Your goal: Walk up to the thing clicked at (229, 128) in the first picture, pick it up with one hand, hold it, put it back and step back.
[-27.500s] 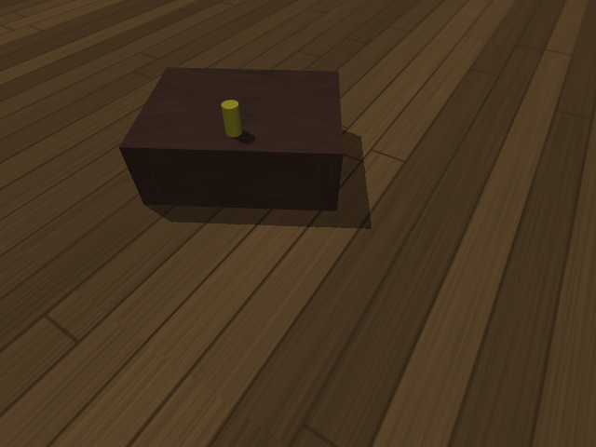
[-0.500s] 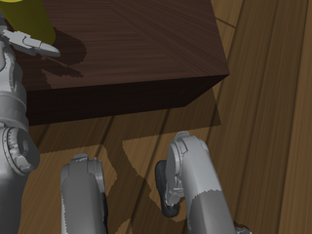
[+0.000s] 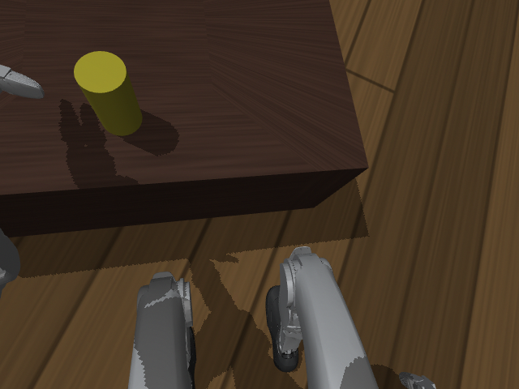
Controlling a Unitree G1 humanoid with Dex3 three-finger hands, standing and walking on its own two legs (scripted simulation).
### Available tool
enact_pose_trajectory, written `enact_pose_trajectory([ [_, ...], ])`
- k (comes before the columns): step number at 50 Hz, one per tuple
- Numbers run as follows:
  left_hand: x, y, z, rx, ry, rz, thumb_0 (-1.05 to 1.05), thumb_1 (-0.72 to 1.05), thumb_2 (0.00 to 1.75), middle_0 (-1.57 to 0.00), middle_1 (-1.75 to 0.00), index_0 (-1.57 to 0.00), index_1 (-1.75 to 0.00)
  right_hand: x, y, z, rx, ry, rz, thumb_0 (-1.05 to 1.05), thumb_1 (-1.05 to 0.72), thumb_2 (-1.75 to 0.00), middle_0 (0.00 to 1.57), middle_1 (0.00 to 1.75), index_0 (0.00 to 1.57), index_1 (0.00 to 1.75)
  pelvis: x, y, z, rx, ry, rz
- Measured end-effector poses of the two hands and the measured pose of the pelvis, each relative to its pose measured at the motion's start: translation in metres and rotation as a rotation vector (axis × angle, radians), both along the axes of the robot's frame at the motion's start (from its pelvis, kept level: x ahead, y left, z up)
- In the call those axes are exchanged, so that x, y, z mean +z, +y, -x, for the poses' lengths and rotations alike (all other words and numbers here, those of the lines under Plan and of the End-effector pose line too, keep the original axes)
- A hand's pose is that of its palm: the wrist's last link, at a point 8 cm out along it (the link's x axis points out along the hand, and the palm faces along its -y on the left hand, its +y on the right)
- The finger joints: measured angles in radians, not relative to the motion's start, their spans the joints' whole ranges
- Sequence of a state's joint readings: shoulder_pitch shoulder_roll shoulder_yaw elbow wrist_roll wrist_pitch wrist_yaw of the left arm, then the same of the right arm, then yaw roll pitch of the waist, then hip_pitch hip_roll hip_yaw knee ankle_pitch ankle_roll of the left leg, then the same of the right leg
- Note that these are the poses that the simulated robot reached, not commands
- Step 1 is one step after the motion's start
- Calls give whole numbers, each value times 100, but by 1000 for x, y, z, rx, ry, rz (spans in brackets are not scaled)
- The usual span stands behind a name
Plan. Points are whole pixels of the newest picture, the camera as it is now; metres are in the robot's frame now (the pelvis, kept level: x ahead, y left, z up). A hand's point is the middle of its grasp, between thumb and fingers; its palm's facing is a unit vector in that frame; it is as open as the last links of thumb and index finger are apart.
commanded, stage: home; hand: left
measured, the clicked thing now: (112, 97) +0.58 +0.18 -0.10
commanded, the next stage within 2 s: none
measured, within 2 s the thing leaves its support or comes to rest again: neither
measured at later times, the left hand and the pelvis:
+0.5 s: hand out of the picture +0.48 +0.27 +0.11, palm faces +0.16 -0.91 -0.38, open 17.7 cm; pelvis +0.05 +0.00 +0.17, yaw +0 degrees
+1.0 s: hand out of the picture +0.28 +0.18 +0.17, palm faces +0.16 -0.95 -0.27, open 17.3 cm; pelvis +0.09 -0.02 +0.24, yaw +2 degrees
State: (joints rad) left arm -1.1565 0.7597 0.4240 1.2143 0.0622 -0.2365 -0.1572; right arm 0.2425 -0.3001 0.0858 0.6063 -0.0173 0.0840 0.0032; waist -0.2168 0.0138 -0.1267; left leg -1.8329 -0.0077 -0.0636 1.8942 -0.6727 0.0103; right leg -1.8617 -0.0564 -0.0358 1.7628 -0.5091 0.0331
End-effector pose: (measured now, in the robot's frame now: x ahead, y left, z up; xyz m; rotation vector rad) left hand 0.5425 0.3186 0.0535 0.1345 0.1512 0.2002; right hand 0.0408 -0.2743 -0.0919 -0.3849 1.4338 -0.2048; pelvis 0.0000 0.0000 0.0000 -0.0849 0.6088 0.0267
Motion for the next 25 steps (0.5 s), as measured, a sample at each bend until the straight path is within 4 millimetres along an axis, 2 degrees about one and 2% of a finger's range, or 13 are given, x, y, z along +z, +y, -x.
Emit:
enact_pose_trajectory([
  [5, 23, 9, 2, 61, 123, -47, -1, -55, 7, -6, -2, -5, -3, 42, 2, -6, -34, 1, 9, 0, -90, -90, 20, 31, 21, 30, 41, 2, -9, -5, -20, -1],
  [12, 80, 36, 12, 184, 210, -116, -1, -57, 5, -6, -4, -6, -4, 97, 12, -3, -76, 24, -16, 0, -90, -90, 20, 31, 21, 30, 98, 2, -29, -6, -71, -5],
  [16, 92, 40, 25, 206, 310, -144, -1, -58, 5, -6, -4, -6, -5, 120, 16, 1, -96, 45, -41, 0, -90, -90, 20, 31, 21, 30, 124, 2, -38, -7, -102, -5],
  [18, 96, 37, 34, 192, 344, -171, -1, -58, 4, -6, -4, -5, -5, 131, 17, 1, -102, 42, -56, 0, -90, -90, 20, 31, 21, 30, 135, 2, -42, -9, -120, -10],
  [21, 96, 22, 51, 149, 398, -183, -1, -58, 4, -5, -4, -5, -5, 145, 18, -4, -102, 21, -75, 0, -90, -90, 20, 31, 21, 30, 152, 2, -47, -9, -151, -16],
  [25, 91, -4, 85, 103, 460, -155, -1, -59, 4, -5, -4, -5, -5, 163, 16, -23, -120, -62, -80, 0, -90, -90, 20, 31, 21, 30, 173, 1, -53, -13, -200, -25],
])
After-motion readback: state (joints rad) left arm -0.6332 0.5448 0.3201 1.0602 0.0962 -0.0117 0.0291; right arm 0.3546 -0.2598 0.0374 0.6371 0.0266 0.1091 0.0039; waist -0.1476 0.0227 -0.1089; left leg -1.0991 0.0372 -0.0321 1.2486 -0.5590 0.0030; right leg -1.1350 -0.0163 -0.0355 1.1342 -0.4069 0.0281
